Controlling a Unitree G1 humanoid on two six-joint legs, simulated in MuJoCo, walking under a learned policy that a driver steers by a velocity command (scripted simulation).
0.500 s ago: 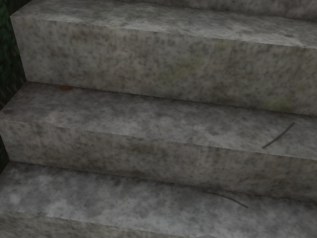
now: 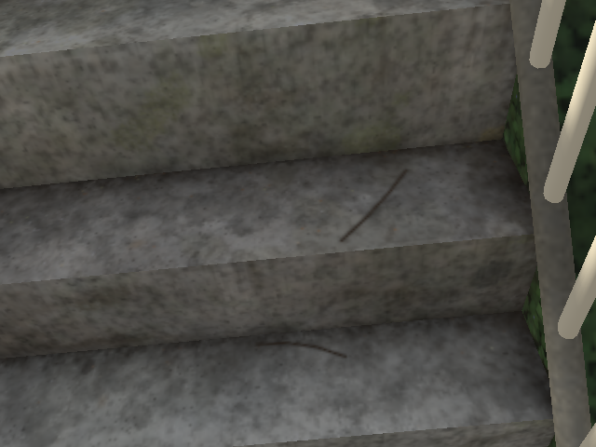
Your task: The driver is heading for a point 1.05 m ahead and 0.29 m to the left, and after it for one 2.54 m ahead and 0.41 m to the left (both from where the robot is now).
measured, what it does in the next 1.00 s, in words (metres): walks backwards, turning left: left foot 0.19 m higher, then left foot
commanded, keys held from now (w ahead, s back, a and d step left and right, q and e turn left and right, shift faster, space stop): e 0.04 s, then q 0.28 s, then w+q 0.68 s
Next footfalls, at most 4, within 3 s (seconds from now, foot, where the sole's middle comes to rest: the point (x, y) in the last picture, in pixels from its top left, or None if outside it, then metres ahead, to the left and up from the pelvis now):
0.10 left None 0.01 0.13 -0.57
0.30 left None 0.00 0.11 -0.76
0.56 right None -0.04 -0.08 -0.76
1.12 left None -0.15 0.25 -0.74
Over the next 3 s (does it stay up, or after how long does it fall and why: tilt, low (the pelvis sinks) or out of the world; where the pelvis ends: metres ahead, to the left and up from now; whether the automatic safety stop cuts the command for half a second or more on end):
stays up -0.14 0.49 -0.06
